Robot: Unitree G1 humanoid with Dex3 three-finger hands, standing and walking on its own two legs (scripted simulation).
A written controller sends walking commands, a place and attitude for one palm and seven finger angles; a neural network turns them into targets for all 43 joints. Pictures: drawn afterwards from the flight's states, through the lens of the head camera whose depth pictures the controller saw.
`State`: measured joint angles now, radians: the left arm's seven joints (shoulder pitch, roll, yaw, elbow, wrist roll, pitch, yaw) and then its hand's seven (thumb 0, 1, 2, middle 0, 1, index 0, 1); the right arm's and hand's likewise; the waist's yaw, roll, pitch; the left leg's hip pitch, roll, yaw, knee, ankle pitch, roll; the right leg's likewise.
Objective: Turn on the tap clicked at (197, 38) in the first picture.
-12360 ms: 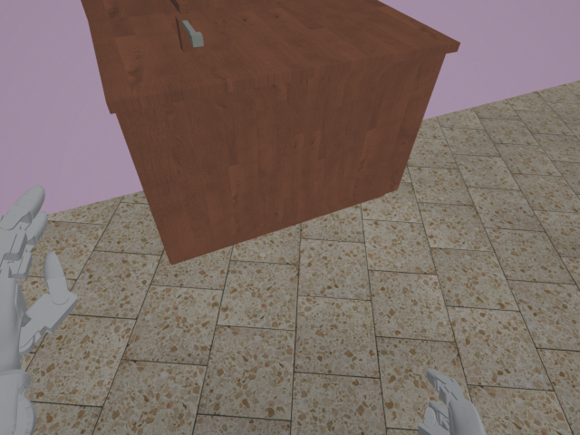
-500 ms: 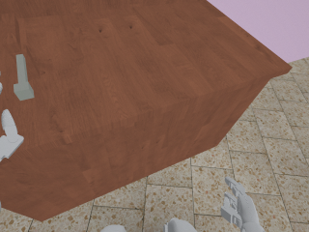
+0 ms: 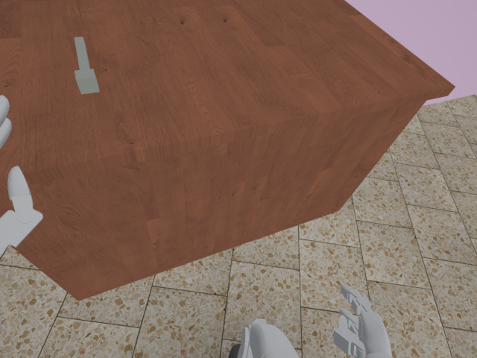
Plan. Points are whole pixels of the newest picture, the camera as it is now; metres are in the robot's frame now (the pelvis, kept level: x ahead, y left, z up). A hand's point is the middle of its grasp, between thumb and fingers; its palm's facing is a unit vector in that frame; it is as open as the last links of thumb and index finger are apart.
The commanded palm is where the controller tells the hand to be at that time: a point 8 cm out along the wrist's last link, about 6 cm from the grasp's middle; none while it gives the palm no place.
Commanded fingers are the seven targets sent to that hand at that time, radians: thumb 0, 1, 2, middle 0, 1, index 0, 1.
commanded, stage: come to a stop and stand still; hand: left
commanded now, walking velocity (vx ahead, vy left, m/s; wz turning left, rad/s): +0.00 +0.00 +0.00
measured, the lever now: (87, 81) +0.47 +0.31 +0.16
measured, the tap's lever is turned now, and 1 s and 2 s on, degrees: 0 0 0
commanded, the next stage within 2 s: look again from close up in 1.42 s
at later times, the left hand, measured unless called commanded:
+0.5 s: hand out of the picture +0.10 +0.26 +0.22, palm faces +0.44 -0.84 -0.31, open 7.5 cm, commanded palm +0.02 +0.32 +0.22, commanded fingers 0.00 0.90 0.90 -0.20 -0.30 -0.20 -0.30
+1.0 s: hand out of the picture -0.03 +0.29 +0.23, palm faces +0.51 -0.73 -0.45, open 7.5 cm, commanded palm -0.10 +0.32 +0.22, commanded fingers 0.00 0.90 0.90 -0.20 -0.30 -0.20 -0.30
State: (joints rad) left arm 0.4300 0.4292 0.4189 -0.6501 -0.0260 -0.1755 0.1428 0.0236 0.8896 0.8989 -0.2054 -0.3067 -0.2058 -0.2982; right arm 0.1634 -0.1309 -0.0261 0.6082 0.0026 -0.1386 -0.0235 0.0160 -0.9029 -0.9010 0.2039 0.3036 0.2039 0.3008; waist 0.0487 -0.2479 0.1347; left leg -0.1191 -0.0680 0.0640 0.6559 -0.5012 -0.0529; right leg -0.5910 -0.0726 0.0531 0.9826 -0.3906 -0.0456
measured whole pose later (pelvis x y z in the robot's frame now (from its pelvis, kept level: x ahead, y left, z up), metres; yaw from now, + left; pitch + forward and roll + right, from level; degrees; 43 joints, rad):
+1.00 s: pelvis -0.22 +0.02 +0.02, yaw +8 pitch -4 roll +3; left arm 0.39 0.46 0.44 -0.58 -0.03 -0.21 0.12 0.02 0.89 0.90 -0.21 -0.31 -0.21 -0.30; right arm 0.19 -0.15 -0.02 0.57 0.01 -0.18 0.01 0.01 -0.90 -0.90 0.20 0.30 0.20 0.30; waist 0.00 -0.08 0.14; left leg -0.22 -0.02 -0.02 0.63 -0.34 -0.01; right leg -0.52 0.05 0.01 1.14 -0.46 -0.05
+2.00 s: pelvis -0.22 +0.05 +0.04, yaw +7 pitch -1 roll -1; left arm 0.31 0.44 0.45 -0.51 -0.03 -0.25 0.12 0.03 0.89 0.90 -0.21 -0.31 -0.21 -0.30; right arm 0.22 -0.17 0.05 0.57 -0.02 -0.16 0.00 0.02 -0.90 -0.90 0.21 0.30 0.21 0.30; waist 0.07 -0.06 0.08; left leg -0.24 -0.02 0.07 0.50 -0.25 0.06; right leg -0.20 0.01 -0.01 0.46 -0.24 -0.01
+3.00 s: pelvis -0.04 -0.01 +0.02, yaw +7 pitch -1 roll -2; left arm 0.34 0.35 0.38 -0.48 -0.02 -0.17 0.14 0.02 0.89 0.90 -0.20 -0.31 -0.21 -0.30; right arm 0.21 -0.22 0.00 0.64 0.01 -0.06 -0.03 0.01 -0.90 -0.90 0.21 0.30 0.21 0.30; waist 0.05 0.04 0.08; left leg -0.48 0.12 0.04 1.17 -0.52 -0.02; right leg -0.33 -0.04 -0.16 0.63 -0.27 -0.02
